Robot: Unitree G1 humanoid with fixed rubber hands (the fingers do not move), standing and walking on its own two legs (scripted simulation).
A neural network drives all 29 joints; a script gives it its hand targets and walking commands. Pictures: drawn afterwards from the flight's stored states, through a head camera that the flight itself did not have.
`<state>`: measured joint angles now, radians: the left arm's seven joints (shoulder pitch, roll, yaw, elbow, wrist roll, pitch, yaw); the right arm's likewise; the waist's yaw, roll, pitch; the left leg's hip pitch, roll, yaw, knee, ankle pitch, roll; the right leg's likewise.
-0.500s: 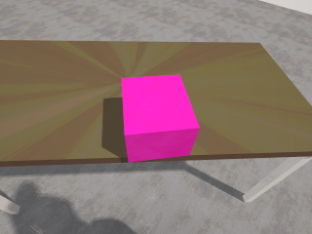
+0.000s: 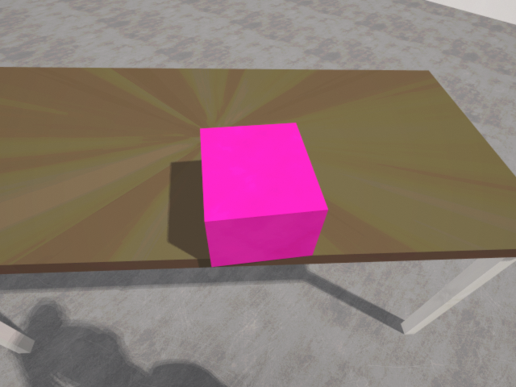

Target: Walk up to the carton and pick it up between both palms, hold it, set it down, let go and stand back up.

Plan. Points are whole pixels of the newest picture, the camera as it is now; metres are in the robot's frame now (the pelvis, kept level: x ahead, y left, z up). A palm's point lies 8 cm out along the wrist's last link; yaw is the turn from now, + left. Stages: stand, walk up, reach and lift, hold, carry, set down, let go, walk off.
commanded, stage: stand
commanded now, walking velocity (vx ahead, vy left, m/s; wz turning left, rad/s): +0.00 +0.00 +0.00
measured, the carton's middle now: (255, 191) +0.47 +0.01 +0.00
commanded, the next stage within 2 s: walk up in 0.14 s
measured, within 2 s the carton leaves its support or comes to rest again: neither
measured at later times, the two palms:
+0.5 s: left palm out of the picture -0.03 +0.21 -0.15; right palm out of the picture -0.03 -0.21 -0.14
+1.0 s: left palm out of the picture +0.00 +0.22 -0.15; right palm out of the picture +0.05 -0.24 -0.14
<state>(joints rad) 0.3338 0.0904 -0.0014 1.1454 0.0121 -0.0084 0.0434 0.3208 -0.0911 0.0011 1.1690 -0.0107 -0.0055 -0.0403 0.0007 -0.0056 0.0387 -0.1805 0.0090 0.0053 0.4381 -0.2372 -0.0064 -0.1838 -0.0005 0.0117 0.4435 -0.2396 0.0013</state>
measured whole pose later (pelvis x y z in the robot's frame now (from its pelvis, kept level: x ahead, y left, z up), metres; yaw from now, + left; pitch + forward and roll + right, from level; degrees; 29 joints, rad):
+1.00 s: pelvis +0.03 -0.02 -0.01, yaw +6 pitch -1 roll -1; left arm 0.27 0.21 -0.04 1.09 0.01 0.00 0.03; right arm 0.29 -0.18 0.06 1.06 -0.02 -0.03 -0.05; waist 0.00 0.00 0.05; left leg -0.20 0.02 -0.10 0.54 -0.31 -0.03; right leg -0.14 0.01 -0.09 0.48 -0.32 -0.02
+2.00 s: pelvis -0.04 -0.02 -0.01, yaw +3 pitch -2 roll +0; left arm 0.10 0.27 0.06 0.32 -0.05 0.55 0.02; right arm 0.13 -0.13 -0.03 0.49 0.01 0.17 0.04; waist 0.02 -0.05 0.10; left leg -0.29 0.07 0.05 0.55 -0.23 -0.04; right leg -0.29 -0.01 -0.04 0.59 -0.27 -0.02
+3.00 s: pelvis +0.01 +0.00 +0.01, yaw +2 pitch -1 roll +0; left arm 0.28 0.21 -0.03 0.16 -0.15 0.08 0.08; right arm 0.29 -0.19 -0.05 0.26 0.15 -0.06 0.06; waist 0.05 -0.04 0.01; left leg -0.12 0.04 0.07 0.31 -0.17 -0.02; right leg -0.11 -0.01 -0.01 0.32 -0.19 0.00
